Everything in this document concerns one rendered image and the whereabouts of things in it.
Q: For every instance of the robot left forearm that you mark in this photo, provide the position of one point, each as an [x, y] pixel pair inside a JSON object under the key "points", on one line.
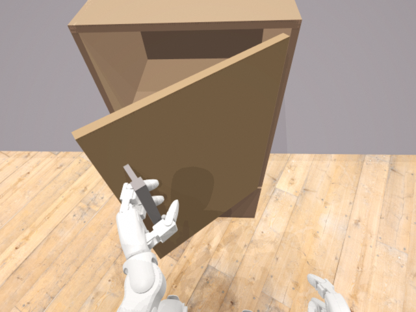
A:
{"points": [[145, 284]]}

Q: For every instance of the left robot hand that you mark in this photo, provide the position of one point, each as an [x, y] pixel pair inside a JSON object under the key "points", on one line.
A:
{"points": [[131, 228]]}

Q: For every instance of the right robot hand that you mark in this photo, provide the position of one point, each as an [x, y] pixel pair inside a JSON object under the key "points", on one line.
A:
{"points": [[334, 302]]}

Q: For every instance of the robot left shin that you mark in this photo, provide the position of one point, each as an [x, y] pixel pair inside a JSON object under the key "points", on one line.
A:
{"points": [[173, 297]]}

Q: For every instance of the robot left thigh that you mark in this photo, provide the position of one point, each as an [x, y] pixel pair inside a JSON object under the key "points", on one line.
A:
{"points": [[171, 305]]}

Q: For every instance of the cupboard door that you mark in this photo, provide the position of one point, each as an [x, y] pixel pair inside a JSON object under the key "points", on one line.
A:
{"points": [[203, 138]]}

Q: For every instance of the handle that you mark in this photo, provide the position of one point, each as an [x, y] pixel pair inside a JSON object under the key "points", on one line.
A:
{"points": [[144, 195]]}

